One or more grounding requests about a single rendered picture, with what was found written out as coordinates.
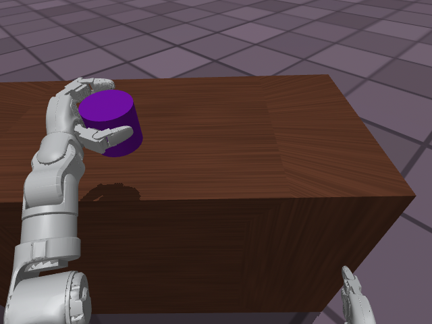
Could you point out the left robot hand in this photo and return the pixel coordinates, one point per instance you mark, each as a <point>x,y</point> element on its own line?
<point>63,116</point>

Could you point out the left robot arm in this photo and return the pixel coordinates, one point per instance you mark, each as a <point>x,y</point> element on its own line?
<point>49,240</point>

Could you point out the right robot hand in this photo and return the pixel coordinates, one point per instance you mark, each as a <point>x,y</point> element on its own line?
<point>356,307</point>

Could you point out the can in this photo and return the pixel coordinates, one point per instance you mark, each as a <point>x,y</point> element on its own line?
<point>112,109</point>

